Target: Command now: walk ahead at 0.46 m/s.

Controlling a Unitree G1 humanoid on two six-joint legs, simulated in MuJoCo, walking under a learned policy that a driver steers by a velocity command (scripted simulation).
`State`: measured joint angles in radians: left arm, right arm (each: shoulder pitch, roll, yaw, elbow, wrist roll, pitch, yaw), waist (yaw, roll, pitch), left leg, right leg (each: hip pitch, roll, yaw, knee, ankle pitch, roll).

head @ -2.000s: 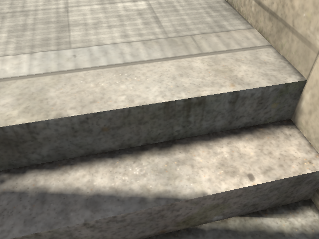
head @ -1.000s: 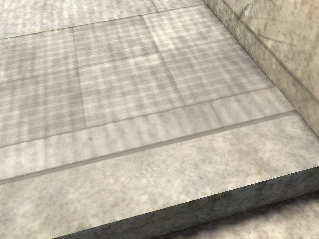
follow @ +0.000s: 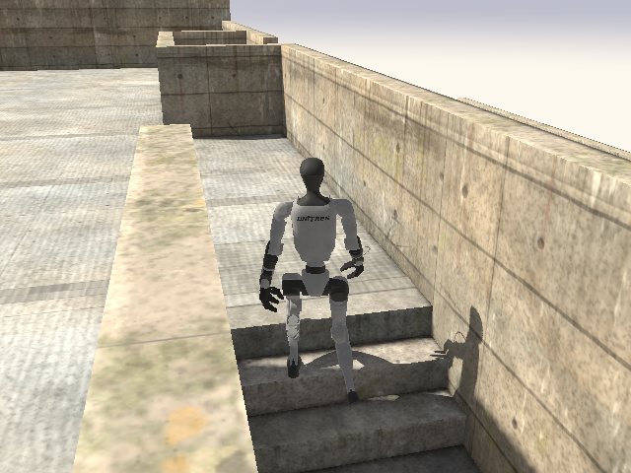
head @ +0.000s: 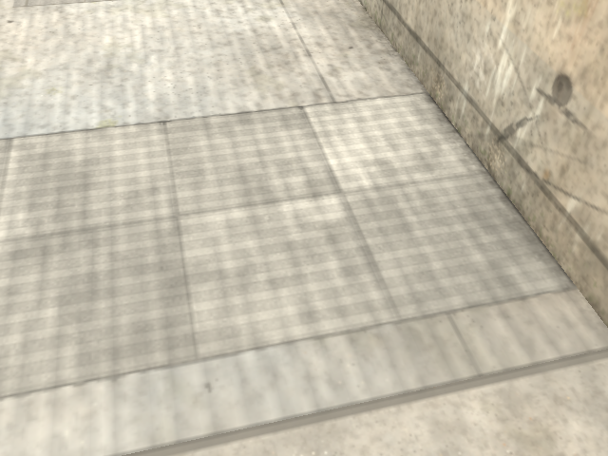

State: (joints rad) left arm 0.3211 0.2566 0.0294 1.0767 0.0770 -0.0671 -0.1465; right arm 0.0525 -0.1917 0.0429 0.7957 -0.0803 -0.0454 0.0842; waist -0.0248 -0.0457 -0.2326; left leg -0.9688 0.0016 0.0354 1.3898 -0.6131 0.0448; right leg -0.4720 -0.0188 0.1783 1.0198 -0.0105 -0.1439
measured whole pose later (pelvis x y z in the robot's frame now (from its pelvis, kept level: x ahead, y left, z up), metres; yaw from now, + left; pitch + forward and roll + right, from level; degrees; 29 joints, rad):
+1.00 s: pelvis +0.54 +0.03 +0.32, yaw -2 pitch +6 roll -2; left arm 0.35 0.15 0.03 1.03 0.03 -0.14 -0.08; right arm -0.07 -0.17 -0.02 0.81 -0.04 -0.05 0.05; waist 0.06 0.02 -0.11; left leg -0.66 0.06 0.01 0.58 0.02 0.05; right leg -0.01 0.02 -0.08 0.32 -0.41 -0.01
